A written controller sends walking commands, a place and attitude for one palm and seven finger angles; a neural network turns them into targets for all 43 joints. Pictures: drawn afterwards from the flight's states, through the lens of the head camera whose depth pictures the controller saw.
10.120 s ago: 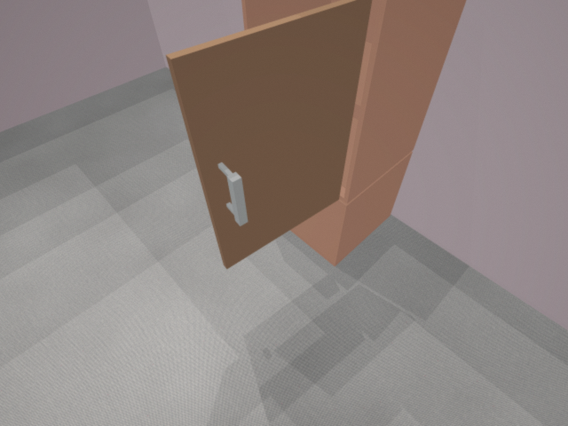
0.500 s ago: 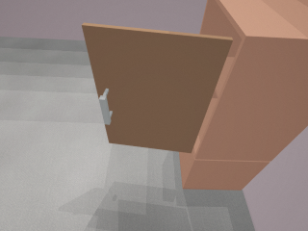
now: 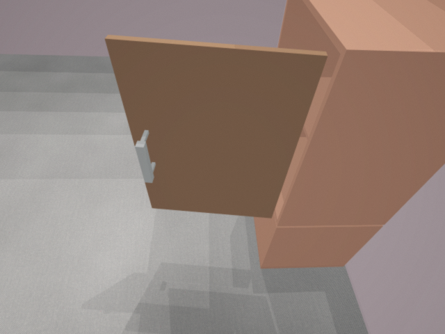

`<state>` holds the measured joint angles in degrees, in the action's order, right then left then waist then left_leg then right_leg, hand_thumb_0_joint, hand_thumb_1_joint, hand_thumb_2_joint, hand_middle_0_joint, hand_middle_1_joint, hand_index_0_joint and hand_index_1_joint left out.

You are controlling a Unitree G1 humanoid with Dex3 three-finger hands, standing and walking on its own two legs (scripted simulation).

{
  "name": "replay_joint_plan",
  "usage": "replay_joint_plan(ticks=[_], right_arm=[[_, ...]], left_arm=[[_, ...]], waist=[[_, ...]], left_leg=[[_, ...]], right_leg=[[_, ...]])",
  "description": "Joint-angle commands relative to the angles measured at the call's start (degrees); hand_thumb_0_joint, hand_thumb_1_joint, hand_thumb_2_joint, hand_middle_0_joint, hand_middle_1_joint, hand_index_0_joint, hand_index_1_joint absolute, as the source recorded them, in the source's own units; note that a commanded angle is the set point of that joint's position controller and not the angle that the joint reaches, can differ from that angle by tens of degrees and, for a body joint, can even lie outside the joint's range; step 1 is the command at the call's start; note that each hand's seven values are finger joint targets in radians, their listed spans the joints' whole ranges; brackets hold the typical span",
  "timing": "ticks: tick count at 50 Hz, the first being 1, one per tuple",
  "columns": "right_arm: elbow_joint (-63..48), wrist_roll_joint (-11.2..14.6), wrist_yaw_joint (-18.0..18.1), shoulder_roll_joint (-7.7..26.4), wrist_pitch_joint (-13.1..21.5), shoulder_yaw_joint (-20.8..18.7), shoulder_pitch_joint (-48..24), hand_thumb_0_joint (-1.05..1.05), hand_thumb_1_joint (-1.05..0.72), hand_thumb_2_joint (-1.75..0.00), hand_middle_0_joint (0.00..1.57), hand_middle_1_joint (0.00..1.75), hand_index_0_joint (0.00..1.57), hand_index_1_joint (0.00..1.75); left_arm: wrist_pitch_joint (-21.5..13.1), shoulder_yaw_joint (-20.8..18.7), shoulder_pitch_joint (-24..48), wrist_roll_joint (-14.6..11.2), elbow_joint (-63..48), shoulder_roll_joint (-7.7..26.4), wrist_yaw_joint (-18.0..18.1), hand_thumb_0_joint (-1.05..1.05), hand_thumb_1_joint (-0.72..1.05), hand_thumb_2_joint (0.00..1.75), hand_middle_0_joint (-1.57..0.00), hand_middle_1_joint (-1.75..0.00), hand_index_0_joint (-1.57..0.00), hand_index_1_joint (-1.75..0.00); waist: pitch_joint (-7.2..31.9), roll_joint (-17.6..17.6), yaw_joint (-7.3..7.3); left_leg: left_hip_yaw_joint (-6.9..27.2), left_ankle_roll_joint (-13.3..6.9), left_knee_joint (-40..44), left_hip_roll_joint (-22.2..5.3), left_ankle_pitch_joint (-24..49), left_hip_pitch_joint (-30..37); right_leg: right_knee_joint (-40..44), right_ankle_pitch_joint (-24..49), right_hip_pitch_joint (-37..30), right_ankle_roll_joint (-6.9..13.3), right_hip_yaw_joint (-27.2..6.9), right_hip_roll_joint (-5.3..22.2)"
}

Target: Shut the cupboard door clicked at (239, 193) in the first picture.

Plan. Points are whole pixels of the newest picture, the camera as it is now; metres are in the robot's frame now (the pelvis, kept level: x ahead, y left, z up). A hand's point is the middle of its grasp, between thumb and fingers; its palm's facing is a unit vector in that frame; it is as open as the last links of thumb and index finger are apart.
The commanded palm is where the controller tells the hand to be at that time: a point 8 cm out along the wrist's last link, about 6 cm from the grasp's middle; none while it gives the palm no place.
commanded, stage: look again from close up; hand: left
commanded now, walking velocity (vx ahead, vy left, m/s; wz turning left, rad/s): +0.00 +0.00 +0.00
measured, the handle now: (147, 157) +0.54 +0.22 -0.05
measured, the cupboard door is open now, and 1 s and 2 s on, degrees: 84 84 84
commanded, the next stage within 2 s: shuffle to correct the standing spot in 0.22 s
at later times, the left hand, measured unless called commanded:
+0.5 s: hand out of the picture +0.06 +0.21 -0.17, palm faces -0.01 -0.97 -0.26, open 7.3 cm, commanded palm none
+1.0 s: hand out of the picture +0.12 +0.20 -0.18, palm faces +0.01 -0.98 -0.20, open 7.3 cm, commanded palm none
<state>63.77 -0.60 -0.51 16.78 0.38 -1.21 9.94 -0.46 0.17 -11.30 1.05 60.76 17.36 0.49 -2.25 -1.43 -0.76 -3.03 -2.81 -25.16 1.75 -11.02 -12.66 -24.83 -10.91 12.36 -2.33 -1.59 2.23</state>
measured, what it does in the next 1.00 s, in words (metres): steps on the spot: right foot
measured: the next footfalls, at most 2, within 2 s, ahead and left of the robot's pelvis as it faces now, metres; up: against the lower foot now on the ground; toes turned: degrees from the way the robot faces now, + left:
right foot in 0.92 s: +0.13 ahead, -0.11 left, +0.00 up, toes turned -1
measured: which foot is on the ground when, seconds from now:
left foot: down 0.00-1.00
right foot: down 0.00-0.68, up 0.70-0.90, down 0.92-1.00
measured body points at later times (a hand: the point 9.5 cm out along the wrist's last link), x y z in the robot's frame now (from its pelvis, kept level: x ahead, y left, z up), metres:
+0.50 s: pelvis +0.03 +0.00 +0.00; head +0.03 +0.01 +0.45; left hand +0.06 +0.26 -0.15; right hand +0.09 -0.27 -0.14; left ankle +0.03 +0.09 -0.74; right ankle +0.03 -0.15 -0.74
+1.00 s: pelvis +0.08 +0.02 -0.01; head +0.11 +0.03 +0.44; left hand +0.12 +0.25 -0.17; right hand +0.04 -0.18 -0.17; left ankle +0.03 +0.09 -0.74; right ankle +0.09 -0.11 -0.74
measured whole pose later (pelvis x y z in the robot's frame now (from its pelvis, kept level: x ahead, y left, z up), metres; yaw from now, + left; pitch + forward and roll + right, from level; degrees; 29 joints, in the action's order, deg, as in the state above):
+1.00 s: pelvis +0.08 +0.02 -0.01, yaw -1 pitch -2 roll +0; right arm 66.2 -0.4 3.0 5.2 -0.1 -1.2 17.0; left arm 1.0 -2.0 -12.7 0.6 59.2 9.4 2.6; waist -5.6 -1.2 -0.7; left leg -4.8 -4.5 -28.3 3.3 -20.1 -6.2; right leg -31.2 -15.1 13.9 -0.8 1.1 1.6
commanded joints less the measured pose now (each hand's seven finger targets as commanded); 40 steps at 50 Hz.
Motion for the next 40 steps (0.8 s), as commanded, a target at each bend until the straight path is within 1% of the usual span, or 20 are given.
replay_joint_plan(ticks=[1, 7, 9, 11, 16, 17, 20, 22, 24, 27, 28, 30, 31, 32, 33, 34, 35, 36, 37, 40], right_arm=[[-3.1, 0.2, 0.7, 11.3, 1.7, -2.2, -3.2, 0.00, -0.90, -0.90, 0.20, 0.30, 0.20, 0.30], [-2.8, 0.2, 0.7, 11.1, 1.8, -2.0, -4.2, 0.00, -0.90, -0.90, 0.20, 0.30, 0.20, 0.30], [-2.7, 0.3, 0.7, 11.0, 1.8, -2.0, -4.7, 0.00, -0.90, -0.90, 0.20, 0.30, 0.20, 0.30], [-2.7, 0.3, 0.7, 11.1, 1.7, -2.0, -5.1, 0.00, -0.90, -0.90, 0.20, 0.30, 0.20, 0.30], [-2.4, 0.3, 0.7, 11.2, 1.6, -1.8, -5.8, 0.00, -0.90, -0.90, 0.20, 0.30, 0.20, 0.30], [-2.1, 0.2, 0.6, 9.7, 1.5, -1.4, -5.1, 0.00, -0.90, -0.90, 0.20, 0.30, 0.20, 0.30], [-1.1, -0.1, 0.4, 5.5, 0.4, -0.4, -2.3, 0.00, -0.90, -0.90, 0.20, 0.30, 0.20, 0.30], [-1.3, -0.3, 0.3, 5.2, -0.2, -0.4, -1.5, 0.00, -0.90, -0.90, 0.20, 0.30, 0.20, 0.30], [-1.8, -0.3, 0.3, 4.5, -0.2, -0.3, -0.2, 0.00, -0.90, -0.90, 0.20, 0.30, 0.20, 0.30], [-2.2, -0.3, 0.5, 3.2, 0.3, -0.1, 1.3, 0.00, -0.90, -0.90, 0.20, 0.30, 0.20, 0.30], [-2.4, -0.2, 0.6, 2.7, 0.5, -0.1, 2.0, 0.00, -0.90, -0.90, 0.20, 0.30, 0.20, 0.30], [-2.3, -0.1, 0.8, 2.3, 1.0, -0.2, 3.7, 0.00, -0.90, -0.90, 0.20, 0.30, 0.20, 0.30], [-2.0, 0.0, 0.9, 2.5, 1.3, -0.3, 5.1, 0.00, -0.90, -0.90, 0.20, 0.30, 0.20, 0.30], [-1.2, 0.0, 1.1, 3.1, 1.5, -0.4, 7.3, 0.00, -0.90, -0.90, 0.20, 0.30, 0.20, 0.30], [0.0, 0.0, 1.5, 4.1, 1.6, -0.7, 10.8, 0.00, -0.90, -0.90, 0.20, 0.30, 0.20, 0.30], [1.0, 0.1, 2.1, 3.8, 1.6, -0.6, 13.5, 0.00, -0.90, -0.90, 0.20, 0.30, 0.20, 0.30], [1.5, 0.0, 2.7, 2.2, 1.6, -0.1, 14.6, 0.00, -0.90, -0.90, 0.20, 0.30, 0.20, 0.30], [1.5, -0.1, 3.1, 1.2, 1.7, 0.2, 14.0, 0.00, -0.90, -0.90, 0.20, 0.30, 0.20, 0.30], [1.1, -0.1, 3.4, 1.1, 1.7, 0.1, 12.7, 0.00, -0.90, -0.90, 0.20, 0.30, 0.20, 0.30], [0.7, 0.4, 3.9, 0.7, 1.8, -0.4, 10.0, 0.00, -0.90, -0.90, 0.20, 0.30, 0.20, 0.30]], left_arm=[[-1.0, -1.7, 0.0, 0.0, -2.8, 10.0, 1.0, 0.00, 0.90, 0.90, -0.20, -0.30, -0.20, -0.30], [-1.2, -1.7, 0.3, -0.1, -2.7, 9.8, 1.0, 0.00, 0.90, 0.90, -0.20, -0.30, -0.20, -0.30], [-1.1, -1.7, 0.5, 0.0, -2.7, 10.0, 1.0, 0.00, 0.90, 0.90, -0.20, -0.30, -0.20, -0.30], [-1.2, -1.6, 0.6, -0.1, -2.6, 9.9, 1.0, 0.00, 0.90, 0.90, -0.20, -0.30, -0.20, -0.30], [-1.1, -1.6, 0.8, 0.0, -2.3, 10.0, 1.0, 0.00, 0.90, 0.90, -0.20, -0.30, -0.20, -0.30], [-0.9, -1.3, -0.2, -0.1, -1.8, 8.4, 1.0, 0.00, 0.90, 0.90, -0.20, -0.30, -0.20, -0.30], [0.0, -0.8, -3.5, 0.1, -0.7, 4.9, 1.1, 0.00, 0.90, 0.90, -0.20, -0.30, -0.20, -0.30], [0.3, -1.1, -4.6, 0.2, -0.8, 5.2, 0.9, 0.00, 0.90, 0.90, -0.20, -0.30, -0.20, -0.30], [0.4, -1.6, -6.1, 0.2, -1.1, 5.7, 0.8, 0.00, 0.90, 0.90, -0.20, -0.30, -0.20, -0.30], [0.0, -2.4, -8.3, 0.0, -1.2, 5.7, 1.0, 0.00, 0.90, 0.90, -0.20, -0.30, -0.20, -0.30], [-0.1, -2.7, -8.9, -0.1, -1.3, 5.7, 1.0, 0.00, 0.90, 0.90, -0.20, -0.30, -0.20, -0.30], [-0.1, -3.1, -9.9, 0.0, -1.3, 5.0, 1.2, 0.00, 0.90, 0.90, -0.20, -0.30, -0.20, -0.30], [-0.1, -3.1, -10.1, 0.0, -1.4, 4.0, 1.2, 0.00, 0.90, 0.90, -0.20, -0.30, -0.20, -0.30], [0.1, -2.7, -9.4, 0.1, -1.7, 2.1, 1.3, 0.00, 0.90, 0.90, -0.20, -0.30, -0.20, -0.30], [0.3, -2.0, -8.5, 0.3, -2.2, -0.5, 1.5, 0.00, 0.90, 0.90, -0.20, -0.30, -0.20, -0.30], [0.4, -1.2, -6.8, 0.3, -2.8, -2.1, 1.9, 0.00, 0.90, 0.90, -0.20, -0.30, -0.20, -0.30], [0.5, -1.0, -5.2, -0.1, -2.9, -2.4, 2.4, 0.00, 0.90, 0.90, -0.20, -0.30, -0.20, -0.30], [0.6, -1.1, -5.3, -0.4, -2.6, -2.8, 2.7, 0.00, 0.90, 0.90, -0.20, -0.30, -0.20, -0.30], [0.7, -1.3, -5.9, -0.5, -2.2, -3.0, 2.7, 0.00, 0.90, 0.90, -0.20, -0.30, -0.20, -0.30], [0.9, -1.7, -8.0, -0.9, -1.3, -3.1, 2.5, 0.00, 0.90, 0.90, -0.20, -0.30, -0.20, -0.30]], waist=[[1.2, 1.4, 0.55], [2.9, 1.1, 0.47], [2.4, 1.7, 0.52], [2.4, 0.9, 0.38], [2.7, 1.5, 0.49], [3.4, 1.2, 0.55], [1.2, 1.5, 0.75], [-2.4, 0.2, 0.97], [-3.8, -2.3, 1.28], [-2.6, -5.0, 1.45], [-2.1, -5.8, 1.43], [-1.4, -4.2, 1.20], [-0.8, -2.0, 0.80], [-1.1, 2.7, -0.18], [-0.1, 9.0, -1.09], [-1.7, 12.1, -1.49], [-3.0, 9.5, -1.80], [-2.8, 7.9, -1.00], [-2.5, 6.9, -0.35], [-0.7, 6.2, 0.95]], left_leg=[[9.5, 0.5, 8.0, -8.0, -4.1, -0.1], [8.8, 0.6, 7.0, -8.0, 1.3, 2.6], [8.6, 0.6, 7.1, -8.1, 2.5, 2.9], [8.4, 0.7, 7.0, -8.1, 2.8, 3.4], [8.5, 0.8, 7.7, -8.2, 3.2, 3.9], [8.3, 1.0, 7.5, -7.9, 1.7, 4.3], [7.1, 1.6, 6.9, -6.7, -8.4, 2.5], [6.5, 1.7, 5.9, -5.8, -13.8, -0.6], [5.2, 1.6, 3.2, -4.6, -13.6, -2.1], [2.5, 2.0, -2.3, -3.0, -8.4, -3.8], [2.0, 2.1, -3.3, -2.8, -7.1, -4.2], [2.0, 1.6, -3.1, -3.1, -3.6, -2.9], [2.9, 1.1, -1.7, -4.3, 0.0, -0.1], [6.1, 0.0, 0.7, -7.0, 6.4, 4.8], [11.8, -2.0, 4.0, -12.2, 18.8, 10.6], [15.4, -4.5, 5.8, -16.5, 36.2, 14.3], [15.5, -6.4, 5.1, -18.0, 48.5, 13.4], [13.7, -6.9, 3.8, -17.7, 54.9, 12.6], [12.5, -6.7, 3.2, -16.9, 56.7, 12.4], [9.7, -5.0, 2.8, -15.0, 54.4, 12.0]], right_leg=[[4.5, -1.0, 0.0, 3.8, -4.6, 4.6], [4.8, 2.3, -0.8, 3.6, -4.5, 4.8], [4.9, 3.2, -0.9, 3.5, -4.5, 4.8], [5.1, 3.4, -0.8, 3.5, -4.6, 4.8], [5.5, 3.6, -1.8, 3.3, -4.3, 4.8], [5.8, 2.5, -2.2, 3.1, -4.3, 5.0], [6.4, -7.0, -0.7, 3.4, -5.3, 5.2], [7.7, -13.6, 1.6, 4.1, -7.3, 5.6], [9.0, -16.4, 2.0, 5.1, -9.5, 6.6], [8.6, -12.8, -1.1, 7.4, -12.5, 9.2], [7.6, -9.6, -2.4, 7.8, -12.4, 9.8], [3.8, -2.9, -3.3, 8.1, -10.5, 9.4], [0.8, -0.2, -2.2, 7.5, -8.0, 7.9], [-4.4, 0.8, 1.9, 5.9, -3.4, 4.7], [-12.0, -3.1, 6.5, 3.6, 2.6, 0.7], [-16.8, -14.3, 12.1, 1.8, 4.6, -0.6], [-20.9, -18.8, 12.7, 1.7, 2.5, 0.8], [-21.4, -18.8, 11.2, 2.0, 1.2, 2.0], [-19.3, -16.7, 9.6, 2.0, 1.3, 2.6], [-10.2, -8.5, 3.7, 2.1, 2.8, 1.8]])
